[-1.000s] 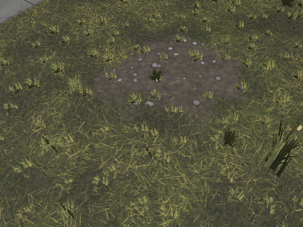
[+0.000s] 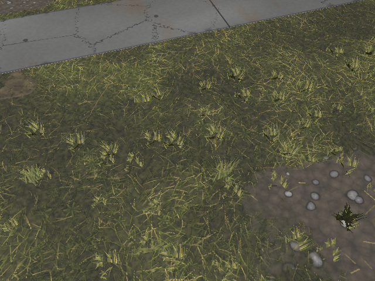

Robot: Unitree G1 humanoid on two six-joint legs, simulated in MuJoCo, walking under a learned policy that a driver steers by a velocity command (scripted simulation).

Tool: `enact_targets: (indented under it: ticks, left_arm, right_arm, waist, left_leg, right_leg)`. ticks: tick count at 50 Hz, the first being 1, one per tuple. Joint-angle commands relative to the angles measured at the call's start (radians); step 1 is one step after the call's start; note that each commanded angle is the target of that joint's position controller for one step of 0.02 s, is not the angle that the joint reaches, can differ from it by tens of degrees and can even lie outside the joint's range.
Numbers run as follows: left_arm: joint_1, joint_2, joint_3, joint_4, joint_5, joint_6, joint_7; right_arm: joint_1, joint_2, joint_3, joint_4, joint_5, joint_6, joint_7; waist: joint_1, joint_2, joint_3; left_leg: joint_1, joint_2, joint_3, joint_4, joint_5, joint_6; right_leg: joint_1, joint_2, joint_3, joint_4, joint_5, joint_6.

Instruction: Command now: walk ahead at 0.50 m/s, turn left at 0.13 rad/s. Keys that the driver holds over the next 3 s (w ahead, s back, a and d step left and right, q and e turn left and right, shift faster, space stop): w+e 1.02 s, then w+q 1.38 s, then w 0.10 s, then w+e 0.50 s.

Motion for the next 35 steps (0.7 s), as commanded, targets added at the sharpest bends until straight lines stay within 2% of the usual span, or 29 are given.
enact_targets:
  ticks: [1, 4, 8, 11, 14, 16, 17, 18, 19, 20, 21, 22, 23, 24, 25, 26, 27, 29, 32, 35]
  left_arm:
    - [0.094, 0.084, 0.026, -0.020, 0.005, 0.023, 0.005]
    - [0.008, 0.064, 0.020, -0.045, 0.004, 0.032, 0.007]
    - [-0.087, 0.043, 0.012, -0.064, -0.008, 0.020, -0.013]
    - [-0.156, 0.030, 0.005, -0.097, -0.013, 0.017, -0.031]
    - [-0.206, 0.022, 0.000, -0.138, -0.010, 0.013, -0.056]
    - [-0.203, 0.025, 0.002, -0.161, -0.008, 0.012, -0.071]
    - [-0.178, 0.038, 0.008, -0.166, -0.006, 0.015, -0.073]
    - [-0.126, 0.060, 0.019, -0.164, -0.004, 0.020, -0.072]
    - [-0.009, 0.100, 0.040, -0.144, -0.004, 0.023, -0.068]
    - [0.147, 0.157, 0.068, -0.116, -0.005, 0.026, -0.054]
    - [0.257, 0.270, 0.096, -0.106, 0.003, 0.030, -0.036]
    - [0.265, 0.243, 0.083, -0.111, -0.006, 0.024, -0.038]
    - [0.248, 0.171, 0.066, -0.113, -0.002, 0.028, -0.032]
    - [0.184, 0.141, 0.057, -0.125, -0.004, 0.031, -0.028]
    - [0.116, 0.125, 0.050, -0.141, -0.005, 0.035, -0.027]
    - [0.068, 0.102, 0.041, -0.158, 0.000, 0.037, -0.026]
    - [0.042, 0.099, 0.038, -0.171, 0.008, 0.038, -0.025]
    - [0.028, 0.113, 0.043, -0.167, 0.005, 0.033, -0.018]
    - [0.054, 0.144, 0.052, -0.148, -0.002, 0.035, -0.001]
    - [0.103, 0.147, 0.054, -0.126, -0.012, 0.048, 0.009]
  right_arm:
    - [-0.015, -0.117, -0.029, -0.045, -0.007, -0.042, -0.006]
    - [0.029, -0.122, -0.028, -0.001, -0.010, -0.048, -0.019]
    - [0.048, -0.133, -0.025, 0.032, -0.012, -0.049, -0.030]
    - [0.081, -0.144, -0.028, 0.067, -0.010, -0.045, -0.035]
    - [0.103, -0.148, -0.032, 0.093, -0.004, -0.027, -0.041]
    - [0.089, -0.163, -0.035, 0.094, -0.001, -0.012, -0.050]
    - [0.074, -0.179, -0.039, 0.088, 0.000, -0.005, -0.057]
    - [0.067, -0.196, -0.042, 0.083, 0.000, 0.003, -0.064]
    - [0.056, -0.205, -0.042, 0.079, 0.000, 0.011, -0.071]
    - [0.041, -0.201, -0.037, 0.068, 0.002, 0.009, -0.077]
    - [0.126, -0.100, -0.003, 0.026, -0.024, -0.015, -0.069]
    - [0.145, -0.070, 0.019, 0.017, -0.028, -0.054, -0.045]
    - [0.045, -0.150, -0.002, -0.002, 0.013, -0.081, -0.025]
    - [-0.024, -0.150, 0.003, -0.028, 0.027, -0.093, -0.020]
    - [-0.048, -0.139, 0.003, -0.031, 0.008, -0.095, -0.025]
    - [-0.043, -0.148, -0.007, -0.030, -0.010, -0.085, -0.031]
    - [-0.021, -0.144, -0.010, -0.031, -0.016, -0.072, -0.033]
    - [0.011, -0.120, -0.006, -0.025, -0.023, -0.050, -0.041]
    - [-0.082, -0.087, 0.007, -0.049, -0.027, -0.040, -0.050]
    - [-0.199, -0.066, 0.016, -0.070, -0.017, -0.049, -0.042]
  waist:
    - [0.029, 0.065, -0.100]
    - [-0.003, 0.069, -0.048]
    - [-0.053, 0.075, -0.012]
    - [-0.085, 0.069, 0.026]
    - [-0.099, 0.061, 0.040]
    - [-0.079, 0.076, 0.021]
    - [-0.058, 0.097, -0.013]
    - [-0.028, 0.123, -0.062]
    - [0.039, 0.126, -0.131]
    - [0.126, 0.092, -0.213]
    - [0.105, -0.125, -0.352]
    - [0.082, -0.205, -0.484]
    - [0.123, -0.107, -0.391]
    - [0.101, -0.029, -0.253]
    - [0.054, 0.062, -0.159]
    - [0.017, 0.065, -0.110]
    - [-0.013, 0.032, -0.093]
    - [-0.037, 0.000, -0.082]
    - [-0.010, -0.020, -0.057]
    - [0.045, -0.052, -0.065]
  left_leg:
    - [0.110, 0.288, -0.227, -0.244, 0.361, 0.182]
    - [0.132, 0.271, -0.138, -0.273, 0.383, 0.148]
    - [0.188, 0.261, -0.050, -0.303, 0.303, 0.085]
    - [0.290, 0.301, -0.024, -0.306, 0.304, 0.076]
    - [0.413, 0.343, -0.003, -0.251, 0.395, 0.076]
    - [0.454, 0.354, 0.022, -0.177, 0.583, 0.059]
    - [0.457, 0.349, 0.040, -0.114, 0.765, 0.046]
    - [0.458, 0.343, 0.054, -0.023, 0.951, 0.034]
    - [0.422, 0.324, 0.076, 0.138, 1.053, 0.017]
    - [0.265, 0.289, 0.102, 0.373, 0.924, -0.022]
    - [-0.129, 0.153, 0.107, 0.774, 0.300, -0.083]
    - [-0.396, 0.002, -0.084, 0.983, -0.404, -0.104]
    - [-0.501, 0.081, -0.169, 1.009, -0.338, -0.081]
    - [-0.516, 0.128, -0.146, 0.931, -0.252, -0.069]
    - [-0.474, 0.164, -0.124, 0.828, -0.206, -0.073]
    - [-0.409, 0.191, -0.117, 0.755, -0.175, -0.086]
    - [-0.355, 0.199, -0.113, 0.723, -0.159, -0.099]
    - [-0.315, 0.202, -0.087, 0.646, -0.131, -0.135]
    - [-0.292, 0.178, -0.063, 0.439, 0.039, -0.170]
    - [-0.219, 0.126, -0.056, 0.208, 0.223, -0.172]
  right_leg:
    - [-0.079, -0.048, 0.013, -0.047, 0.103, 0.019]
    - [-0.163, -0.045, 0.017, -0.181, 0.264, 0.026]
    - [-0.156, 0.000, 0.008, -0.417, 0.472, -0.002]
    - [-0.198, 0.027, 0.007, -0.519, 0.474, -0.023]
    - [-0.258, 0.045, -0.017, -0.570, 0.380, -0.046]
    - [-0.224, 0.073, -0.062, -0.590, 0.277, -0.072]
    - [-0.157, 0.106, -0.100, -0.588, 0.221, -0.089]
    - [-0.065, 0.145, -0.135, -0.577, 0.168, -0.109]
    - [0.097, 0.185, -0.151, -0.597, 0.164, -0.137]
    - [0.369, 0.164, -0.078, -0.655, 0.251, -0.185]
    - [0.779, -0.099, 0.349, -0.646, 0.286, -0.339]
    - [0.983, -0.235, 0.806, -0.805, 0.189, -0.467]
    - [0.937, -0.192, 0.680, -0.837, 0.097, -0.394]
    - [0.777, -0.156, 0.536, -0.854, 0.119, -0.348]
    - [0.608, -0.115, 0.443, -0.875, 0.207, -0.319]
    - [0.487, -0.081, 0.378, -0.903, 0.298, -0.307]
    - [0.405, -0.060, 0.354, -0.930, 0.339, -0.309]
    - [0.309, -0.033, 0.291, -0.951, 0.432, -0.317]
    - [0.234, 0.023, 0.208, -0.953, 0.443, -0.283]
    - [0.237, 0.059, 0.196, -0.917, 0.339, -0.233]
Next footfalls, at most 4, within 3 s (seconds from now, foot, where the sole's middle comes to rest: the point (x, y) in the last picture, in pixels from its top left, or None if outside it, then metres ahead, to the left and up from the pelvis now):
0.40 right None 0.39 -0.17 -0.77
0.88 left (206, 216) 0.70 -0.05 -0.77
1.36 right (294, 199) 0.78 -0.41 -0.77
1.86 left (245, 131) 1.13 -0.24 -0.77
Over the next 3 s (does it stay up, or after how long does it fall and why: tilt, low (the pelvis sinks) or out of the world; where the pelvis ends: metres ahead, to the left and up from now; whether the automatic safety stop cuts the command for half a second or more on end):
stays up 1.55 -0.27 0.01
